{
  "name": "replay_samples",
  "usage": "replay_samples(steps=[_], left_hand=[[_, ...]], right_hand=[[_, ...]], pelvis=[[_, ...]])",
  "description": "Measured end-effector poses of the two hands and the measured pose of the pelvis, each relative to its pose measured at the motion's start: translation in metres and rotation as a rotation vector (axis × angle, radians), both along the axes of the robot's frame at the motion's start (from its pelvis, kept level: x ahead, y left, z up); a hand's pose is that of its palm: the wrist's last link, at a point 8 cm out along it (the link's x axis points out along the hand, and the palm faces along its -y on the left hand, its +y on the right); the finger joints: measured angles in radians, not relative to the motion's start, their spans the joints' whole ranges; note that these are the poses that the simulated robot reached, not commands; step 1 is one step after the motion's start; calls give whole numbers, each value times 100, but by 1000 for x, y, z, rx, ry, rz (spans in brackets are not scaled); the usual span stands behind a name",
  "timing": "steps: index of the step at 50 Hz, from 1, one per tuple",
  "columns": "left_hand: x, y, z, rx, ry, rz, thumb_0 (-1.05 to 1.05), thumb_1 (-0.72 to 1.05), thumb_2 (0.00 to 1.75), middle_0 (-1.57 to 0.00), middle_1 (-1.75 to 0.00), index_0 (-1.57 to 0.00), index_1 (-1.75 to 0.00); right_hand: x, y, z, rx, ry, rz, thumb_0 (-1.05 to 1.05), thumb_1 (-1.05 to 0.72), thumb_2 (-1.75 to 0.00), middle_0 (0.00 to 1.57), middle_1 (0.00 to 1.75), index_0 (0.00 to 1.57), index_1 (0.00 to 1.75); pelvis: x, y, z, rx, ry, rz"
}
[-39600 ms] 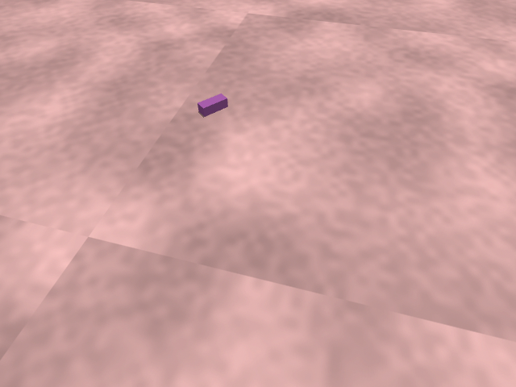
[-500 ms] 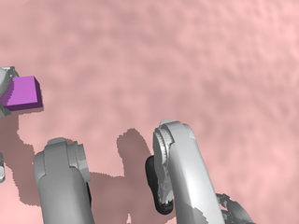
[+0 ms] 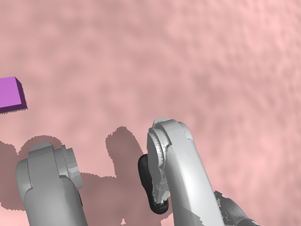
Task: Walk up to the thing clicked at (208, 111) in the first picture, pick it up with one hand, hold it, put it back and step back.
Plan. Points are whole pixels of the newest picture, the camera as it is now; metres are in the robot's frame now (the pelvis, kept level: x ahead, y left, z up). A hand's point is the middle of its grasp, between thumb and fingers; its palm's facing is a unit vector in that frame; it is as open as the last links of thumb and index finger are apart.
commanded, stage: rest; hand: left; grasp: from above
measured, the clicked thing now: out of the picture +0.43 +0.34 -0.25
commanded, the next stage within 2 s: open in 0.56 s
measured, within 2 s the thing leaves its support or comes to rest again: rests again in 0.24 s
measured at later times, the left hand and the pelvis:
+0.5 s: hand out of the picture +0.42 +0.33 -0.24, palm faces -0.46 -0.13 -0.88, open 10.4 cm; pelvis +0.00 +0.00 -0.01, yaw -1 degrees
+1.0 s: hand out of the picture +0.42 +0.33 -0.25, palm faces -0.46 -0.13 -0.88, open 11.8 cm; pelvis -0.01 +0.01 -0.01, yaw -2 degrees
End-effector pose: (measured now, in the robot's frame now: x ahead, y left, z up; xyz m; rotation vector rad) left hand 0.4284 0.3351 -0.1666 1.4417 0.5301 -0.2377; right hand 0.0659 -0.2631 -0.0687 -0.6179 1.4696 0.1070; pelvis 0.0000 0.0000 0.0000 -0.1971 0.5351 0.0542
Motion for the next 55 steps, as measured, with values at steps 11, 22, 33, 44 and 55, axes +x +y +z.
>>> replay_samples(steps=[11,22,33,44,55], left_hand=[[-3,1,-9,9,1,9,-1,-8,68,-58,-75,-62,-67],[-2,1,-18,0,-2,23,-1,-9,67,-59,-74,-63,-66],[-1,2,-18,4,-5,19,-1,-9,67,-59,-73,-63,-66],[-2,1,-20,9,-1,-1,-1,-7,69,-50,-79,-53,-74],[2,-2,-25,4,-22,6,0,-29,84,-27,-90,-28,-88]], right_hand=[[8,1,2,3,-24,58,0,-91,-90,21,30,20,30],[2,3,5,14,-8,92,0,-91,-90,21,30,20,30],[-4,7,7,27,5,105,0,-91,-90,21,30,20,30],[-1,10,11,30,-9,130,0,-91,-90,21,30,20,30],[0,12,14,38,-7,146,0,-90,-90,21,30,20,30]], pelvis=[[-1,1,-3,-9,-20,-9],[-2,2,-6,-18,-40,-13],[-3,4,-5,-26,-48,-19],[-5,6,-5,-35,-58,-19],[-5,7,-5,-42,-59,-20]])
